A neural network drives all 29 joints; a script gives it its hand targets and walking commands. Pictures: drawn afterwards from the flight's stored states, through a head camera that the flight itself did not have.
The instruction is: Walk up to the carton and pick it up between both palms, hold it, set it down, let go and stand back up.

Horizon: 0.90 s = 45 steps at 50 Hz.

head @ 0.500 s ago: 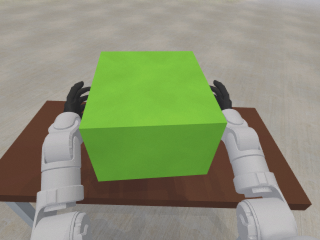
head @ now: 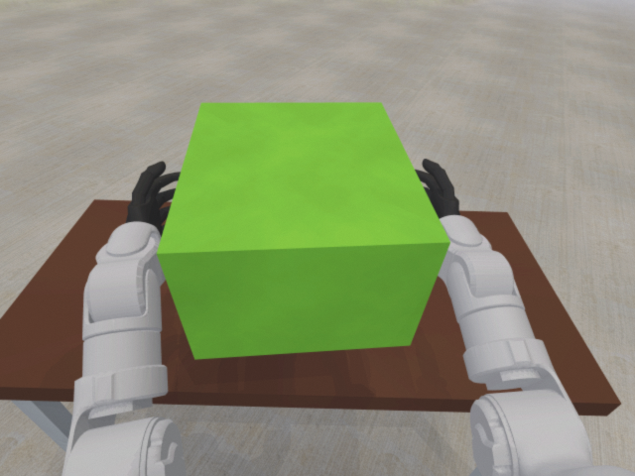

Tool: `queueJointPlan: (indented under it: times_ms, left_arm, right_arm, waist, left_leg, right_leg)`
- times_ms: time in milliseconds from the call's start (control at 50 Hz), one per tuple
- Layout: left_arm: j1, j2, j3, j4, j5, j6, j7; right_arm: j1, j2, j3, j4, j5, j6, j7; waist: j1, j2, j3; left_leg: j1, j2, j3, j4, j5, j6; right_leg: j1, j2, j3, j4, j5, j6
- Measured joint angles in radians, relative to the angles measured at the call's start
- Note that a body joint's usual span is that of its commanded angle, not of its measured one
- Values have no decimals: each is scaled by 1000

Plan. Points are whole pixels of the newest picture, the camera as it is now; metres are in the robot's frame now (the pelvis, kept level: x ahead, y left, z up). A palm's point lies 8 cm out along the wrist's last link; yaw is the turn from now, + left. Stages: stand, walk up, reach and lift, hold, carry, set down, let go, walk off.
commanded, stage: hold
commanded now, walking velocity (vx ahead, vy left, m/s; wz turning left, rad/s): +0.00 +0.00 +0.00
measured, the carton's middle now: (298, 216) +0.41 +0.00 +0.15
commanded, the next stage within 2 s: none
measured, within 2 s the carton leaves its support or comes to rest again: neither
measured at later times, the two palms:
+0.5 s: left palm (150, 229) +0.36 +0.18 +0.18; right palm (442, 221) +0.36 -0.18 +0.17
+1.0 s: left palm (151, 229) +0.36 +0.18 +0.18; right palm (443, 225) +0.36 -0.18 +0.17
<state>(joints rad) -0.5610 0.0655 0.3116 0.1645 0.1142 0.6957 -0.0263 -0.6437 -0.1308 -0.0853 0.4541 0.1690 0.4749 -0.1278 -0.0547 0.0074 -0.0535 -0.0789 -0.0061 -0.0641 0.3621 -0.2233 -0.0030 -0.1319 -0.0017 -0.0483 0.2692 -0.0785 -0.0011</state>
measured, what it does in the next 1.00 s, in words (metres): stands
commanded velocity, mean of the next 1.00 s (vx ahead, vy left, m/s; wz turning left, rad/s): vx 0.00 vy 0.00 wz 0.00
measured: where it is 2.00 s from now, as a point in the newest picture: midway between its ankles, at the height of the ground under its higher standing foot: outside the picture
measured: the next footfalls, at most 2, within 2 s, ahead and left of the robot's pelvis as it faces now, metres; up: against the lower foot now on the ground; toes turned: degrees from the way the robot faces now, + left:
none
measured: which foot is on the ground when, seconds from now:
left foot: down 0.00-1.00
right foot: down 0.00-1.00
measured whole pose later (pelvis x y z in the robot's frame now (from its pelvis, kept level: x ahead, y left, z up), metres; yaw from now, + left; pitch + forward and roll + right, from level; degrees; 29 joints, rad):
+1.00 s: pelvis +0.00 +0.00 +0.00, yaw +0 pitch -3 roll -1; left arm -0.57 0.05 0.32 0.19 0.13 0.69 -0.03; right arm -0.64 -0.13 -0.09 0.47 0.16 0.47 -0.12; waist -0.05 0.01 -0.05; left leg -0.08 -0.01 -0.06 0.36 -0.22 0.00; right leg -0.14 0.00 -0.04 0.27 -0.07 0.00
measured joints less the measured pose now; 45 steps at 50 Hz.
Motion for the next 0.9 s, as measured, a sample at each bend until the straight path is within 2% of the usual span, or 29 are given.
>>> queueJointPlan:
  times_ms: [220, 380, 580, 720, 900]
  left_arm:
    - [16, -9, -4, -10, 7, 1, 2]
    - [32, -9, -11, -46, -2, 5, 4]
    - [6, -6, 3, 4, 7, 4, -1]
    - [34, -5, -16, -50, -6, 2, 6]
    - [-8, -9, 5, 8, 18, 7, -3]
  right_arm:
    - [10, -4, 2, -2, 8, 3, 4]
    - [34, -10, 19, -43, 14, 2, -4]
    - [3, 3, -5, 11, -5, 5, 8]
    - [36, -8, 20, -49, 11, 0, -5]
    - [-8, -3, -8, 23, 2, 1, 10]
  waist:
    - [-5, 11, -4]
    - [-4, 5, -1]
    - [-3, -6, 1]
    - [-5, 2, -8]
    - [0, 4, 2]
  left_leg:
    - [4, -2, 4, -1, -4, 3]
    - [7, 1, 6, -1, -5, 2]
    - [0, -1, 5, -4, 1, 2]
    - [0, 2, 1, 2, -4, 0]
    - [8, 0, 7, 1, -1, 2]
  right_leg:
    - [4, -2, 4, -3, -1, 4]
    - [8, 2, 7, -9, 2, 3]
    - [-3, -1, 5, 0, 1, 2]
    - [6, 3, 1, -11, 4, 2]
    - [5, 1, 7, 2, 1, 1]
